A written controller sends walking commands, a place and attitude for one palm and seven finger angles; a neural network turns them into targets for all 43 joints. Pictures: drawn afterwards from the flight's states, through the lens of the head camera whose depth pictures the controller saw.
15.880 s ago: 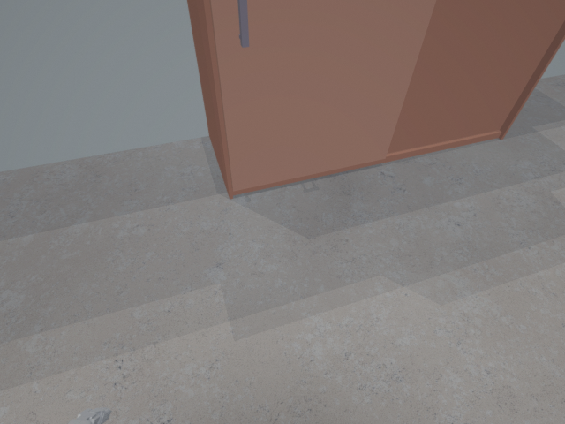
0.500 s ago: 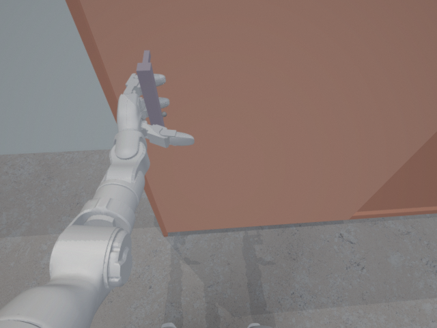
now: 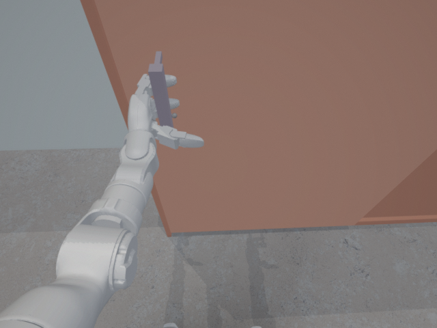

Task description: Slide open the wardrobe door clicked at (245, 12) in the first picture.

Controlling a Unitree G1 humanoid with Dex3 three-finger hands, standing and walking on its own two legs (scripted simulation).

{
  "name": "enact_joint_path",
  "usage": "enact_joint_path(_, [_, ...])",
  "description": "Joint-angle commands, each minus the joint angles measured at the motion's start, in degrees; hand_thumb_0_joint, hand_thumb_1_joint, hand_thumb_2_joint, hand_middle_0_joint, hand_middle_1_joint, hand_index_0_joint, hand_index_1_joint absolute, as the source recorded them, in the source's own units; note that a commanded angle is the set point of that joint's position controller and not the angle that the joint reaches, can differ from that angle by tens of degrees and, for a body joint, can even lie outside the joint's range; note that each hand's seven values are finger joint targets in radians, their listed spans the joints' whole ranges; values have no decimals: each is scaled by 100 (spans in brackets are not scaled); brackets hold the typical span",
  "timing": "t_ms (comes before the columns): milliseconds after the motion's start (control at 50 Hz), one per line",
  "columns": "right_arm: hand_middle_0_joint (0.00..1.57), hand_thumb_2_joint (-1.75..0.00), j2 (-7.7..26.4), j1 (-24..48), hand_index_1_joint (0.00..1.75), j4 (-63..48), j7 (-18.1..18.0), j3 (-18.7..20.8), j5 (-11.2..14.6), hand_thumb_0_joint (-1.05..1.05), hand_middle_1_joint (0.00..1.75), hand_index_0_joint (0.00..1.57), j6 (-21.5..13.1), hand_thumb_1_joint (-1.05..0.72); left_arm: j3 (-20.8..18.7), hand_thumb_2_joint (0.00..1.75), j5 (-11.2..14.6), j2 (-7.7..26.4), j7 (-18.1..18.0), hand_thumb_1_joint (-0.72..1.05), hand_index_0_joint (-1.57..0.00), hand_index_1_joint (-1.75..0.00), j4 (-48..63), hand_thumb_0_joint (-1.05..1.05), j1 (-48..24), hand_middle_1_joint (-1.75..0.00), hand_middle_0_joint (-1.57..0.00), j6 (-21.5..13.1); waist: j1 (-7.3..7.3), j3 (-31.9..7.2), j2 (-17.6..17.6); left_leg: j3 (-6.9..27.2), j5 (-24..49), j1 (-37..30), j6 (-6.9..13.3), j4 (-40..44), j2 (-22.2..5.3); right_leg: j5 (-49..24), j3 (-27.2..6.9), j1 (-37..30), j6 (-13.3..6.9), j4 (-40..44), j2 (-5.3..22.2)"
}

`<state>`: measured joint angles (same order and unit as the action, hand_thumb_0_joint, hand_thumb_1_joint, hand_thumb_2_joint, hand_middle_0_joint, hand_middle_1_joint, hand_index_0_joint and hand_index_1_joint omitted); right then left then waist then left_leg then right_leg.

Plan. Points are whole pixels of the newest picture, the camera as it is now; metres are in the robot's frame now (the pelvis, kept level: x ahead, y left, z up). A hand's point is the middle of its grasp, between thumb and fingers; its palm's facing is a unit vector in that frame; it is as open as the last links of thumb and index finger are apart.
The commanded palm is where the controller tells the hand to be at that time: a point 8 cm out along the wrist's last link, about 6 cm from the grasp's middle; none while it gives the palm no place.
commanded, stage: slide the fingers in behind the handle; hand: left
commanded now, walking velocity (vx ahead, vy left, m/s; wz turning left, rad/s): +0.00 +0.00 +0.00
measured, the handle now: (164, 99) +0.54 +0.09 +0.11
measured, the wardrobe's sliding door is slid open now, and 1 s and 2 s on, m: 0.00 0.00 0.00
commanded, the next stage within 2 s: grip the handle and tug to test in 0.06 s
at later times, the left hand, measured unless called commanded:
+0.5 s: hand (174, 114) +0.48 +0.07 +0.12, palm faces +0.02 -1.00 +0.00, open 11.2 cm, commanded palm +0.45 +0.12 +0.12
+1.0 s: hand (173, 114) +0.48 +0.07 +0.11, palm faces +0.03 -1.00 +0.00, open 5.6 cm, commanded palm +0.46 +0.11 +0.12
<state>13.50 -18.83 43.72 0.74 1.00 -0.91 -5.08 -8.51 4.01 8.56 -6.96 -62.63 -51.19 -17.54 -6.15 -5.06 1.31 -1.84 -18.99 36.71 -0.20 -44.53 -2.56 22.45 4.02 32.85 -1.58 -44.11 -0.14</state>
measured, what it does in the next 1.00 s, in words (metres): stands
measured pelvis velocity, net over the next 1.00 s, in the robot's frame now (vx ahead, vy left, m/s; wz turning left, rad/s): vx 0.00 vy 0.00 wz -0.01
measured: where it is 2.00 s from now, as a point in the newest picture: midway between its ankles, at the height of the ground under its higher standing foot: outside the picture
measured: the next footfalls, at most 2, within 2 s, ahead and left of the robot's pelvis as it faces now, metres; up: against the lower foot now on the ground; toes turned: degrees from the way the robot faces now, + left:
none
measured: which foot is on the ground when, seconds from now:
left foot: down 0.00-1.00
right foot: down 0.00-1.00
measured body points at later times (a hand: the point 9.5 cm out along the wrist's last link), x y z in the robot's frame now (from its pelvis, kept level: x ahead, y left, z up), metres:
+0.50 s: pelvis +0.00 +0.00 +0.00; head +0.06 +0.00 +0.45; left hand +0.47 +0.12 +0.12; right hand +0.03 -0.26 -0.13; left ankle +0.03 +0.12 -0.71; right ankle -0.01 -0.10 -0.71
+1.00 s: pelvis +0.00 +0.00 +0.00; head +0.06 +0.00 +0.44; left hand +0.48 +0.12 +0.12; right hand +0.03 -0.26 -0.13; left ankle +0.03 +0.12 -0.71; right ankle -0.01 -0.10 -0.71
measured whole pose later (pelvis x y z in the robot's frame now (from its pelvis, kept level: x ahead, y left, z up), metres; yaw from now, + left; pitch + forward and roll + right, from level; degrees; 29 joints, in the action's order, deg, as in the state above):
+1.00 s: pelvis +0.00 +0.00 +0.00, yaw +0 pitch +12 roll -1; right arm 13.6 -20.1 43.7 0.9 1.1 -1.1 -4.6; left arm -9.7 3.8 9.3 -7.5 -63.0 -51.6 -17.6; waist -7.0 -5.1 1.6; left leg -1.9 -19.3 37.8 0.0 -45.3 -2.7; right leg 22.5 3.7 33.9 -1.4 -44.6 -0.3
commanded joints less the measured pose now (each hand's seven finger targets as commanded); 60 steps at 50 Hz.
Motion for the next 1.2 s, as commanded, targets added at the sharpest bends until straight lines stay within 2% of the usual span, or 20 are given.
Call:
enact_joint_path(0, [20, -90, 845, -498, 30, -400, -91, 280, 44, 0, 30, 20, -164, -90, -50, 30, -40, 670, 83, -50, -30, -120, 1163, 0, -2884, -120, -30, -384, -241, -2019, -227, 205, 1250, -1616, 107, 298, 335, -2129, -253, -339, 94, 653, -257])
enact_joint_path(40, [20, -90, 823, -499, 30, -426, -93, 269, 40, 0, 30, 20, -150, -90, 15, 30, -41, 604, 91, -50, -30, -120, 1186, 0, -3066, -120, -30, -387, -291, -2014, -272, 215, 1231, -1562, 109, 309, 333, -2156, -260, -340, 108, 637, -250])
enact_joint_path(120, [20, -90, 831, -501, 30, -461, -89, 280, 32, 0, 30, 20, -129, -90, -227, 30, -63, 857, 89, -50, -30, -120, 1329, 0, -2825, -120, -30, -448, -150, -2292, -100, 214, 1544, -1694, 84, 286, 320, -2394, -251, -494, 81, 549, -250])
enact_joint_path(140, [20, -90, 797, -478, 30, -505, -71, 277, 34, 0, 30, 20, -138, -90, -41, 30, -60, 635, 100, -50, -30, -120, 1487, 0, -2879, -120, -30, -464, -174, -2334, 5, 216, 1576, -1781, 77, 268, 319, -2383, -244, -438, 81, 542, -265])
enact_joint_path(180, [20, -90, 822, -500, 30, -478, -65, 296, 32, 0, 30, 20, -141, -90, -89, 34, -38, 642, 75, -41, -31, -121, 1379, 0, -2795, -121, -31, -439, -219, -2200, -271, 215, 1466, -1680, 92, 262, 305, -2289, -224, -396, 93, 577, -285])
enact_joint_path(200, [20, -90, 855, -536, 30, -453, -78, 308, 29, 0, 30, 20, -121, -90, -236, 36, -67, 848, 59, -36, -32, -122, 1349, 0, -2736, -122, -32, -432, -162, -2199, -250, 215, 1489, -1657, 85, 281, 303, -2301, -235, -463, 83, 569, -278])
enact_joint_path(260, [20, -90, 805, -461, 30, -505, -64, 296, 48, 0, 30, 20, -132, -90, 37, 42, -60, 498, 55, -22, -33, -124, 1455, 0, -2746, -124, -33, -390, -224, -2140, -168, 203, 1410, -1700, 82, 284, 303, -2200, -213, -356, 90, 607, -285])
enact_joint_path(300, [20, -90, 865, -536, 30, -449, -85, 319, 34, 0, 30, 20, -117, -90, -213, 46, -69, 822, 18, -13, -34, -125, 1431, 0, -2739, -125, -34, -385, -192, -2128, -292, 215, 1403, -1670, 93, 305, 296, -2204, -234, -423, 88, 620, -289])
enact_joint_path(460, [20, -90, 822, -524, 30, -459, -74, 291, 30, 0, 30, 20, -129, -90, -64, 62, -63, 622, 58, 25, -38, -131, 1307, 0, -2761, -131, -38, -361, -211, -2064, -214, 204, 1317, -1614, 86, 320, 311, -2130, -224, -381, 85, 641, -282])
enact_joint_path(520, [20, -90, 870, -564, 30, -421, -94, 290, 23, 0, 30, 20, -120, -90, -255, 68, -73, 918, 66, 39, -40, -133, 1202, 0, -2890, -133, -40, -376, -255, -2033, -275, 195, 1162, -1476, 106, 336, 317, -2051, -266, -411, 103, 667, -261])
enact_joint_path(640, [20, -90, 826, -542, 30, -447, -77, 286, 25, 0, 30, 20, -141, -90, -30, 80, -64, 622, 101, 67, -43, -137, 1228, 0, -2942, -137, -43, -448, -278, -2129, -112, 242, 1272, -1653, 79, 283, 296, -2015, -220, -251, 84, 600, -281])
enact_joint_path(700, [20, -90, 893, -603, 30, -423, -85, 310, 11, 0, 30, 20, -138, -90, -275, 86, -76, 939, 68, 81, -44, -139, 1257, 0, -2948, -139, -44, -463, -228, -2233, -226, 248, 1339, -1635, 86, 277, 297, -2090, -231, -359, 76, 576, -287])
enact_joint_path(740, [20, -90, 823, -545, 30, -455, -70, 283, 26, 0, 30, 20, -150, -90, 36, 90, -61, 563, 77, 90, -45, -140, 1355, 0, -3083, -140, -45, -447, -316, -2192, -63, 232, 1359, -1706, 86, 253, 299, -2111, -228, -240, 94, 588, -280])
enact_joint_path(800, [20, -90, 890, -611, 30, -413, -78, 312, 16, 0, 30, 20, -138, -90, -134, 90, -81, 771, 49, 90, -45, -140, 1193, 0, -2948, -140, -45, -427, -264, -2141, -276, 265, 1286, -1628, 87, 271, 292, -2013, -221, -265, 81, 596, -295])
enact_joint_path(840, [20, -90, 850, -574, 30, -434, -62, 307, 24, 0, 30, 20, -151, -90, 23, 90, -81, 595, 58, 90, -45, -140, 1388, 0, -3108, -140, -45, -443, -291, -2242, -4, 261, 1375, -1764, 79, 242, 291, -2069, -223, -194, 77, 575, -288])
enact_joint_path(900, [20, -90, 875, -629, 30, -387, -75, 312, 12, 0, 30, 20, -137, -90, -27, 90, -103, 691, 53, 90, -45, -140, 1206, 0, -3122, -140, -45, -426, -343, -2080, -299, 267, 1252, -1627, 97, 265, 297, -2019, -220, -222, 95, 609, -288])
enact_joint_path(960, [20, -90, 831, -575, 30, -420, -58, 303, 22, 0, 30, 20, -158, -90, 115, 90, -100, 515, 62, 90, -45, -140, 1391, 0, -3134, -140, -45, -452, -316, -2266, 10, 275, 1392, -1817, 77, 235, 293, -2077, -213, -173, 77, 572, -287])
enact_joint_path(1040, [20, -90, 855, -604, 30, -401, -68, 296, 19, 0, 30, 20, -138, -90, 46, 90, -94, 641, 79, 90, -45, -140, 1294, 0, -3177, -140, -45, -437, -345, -2158, -226, 270, 1298, -1661, 94, 258, 302, -2088, -227, -238, 96, 597, -282])
enact_joint_path(1080, [20, -90, 821, -551, 30, -437, -58, 300, 27, 0, 30, 20, -160, -90, 166, 90, -79, 453, 94, 90, -45, -140, 1430, 0, -3105, -140, -45, -451, -312, -2257, 27, 247, 1386, -1797, 88, 233, 315, -2136, -232, -220, 79, 596, -287])
enact_joint_path(1180, [20, -90, 834, -529, 30, -475, -54, 312, 39, 0, 30, 20, -163, -90, 39, 90, -46, 547, 97, 90, -45, -140, 1452, 0, -2689, -140, -45, -419, -216, -2275, -167, 234, 1449, -1750, 94, 254, 314, -2252, -223, -378, 77, 606, -301])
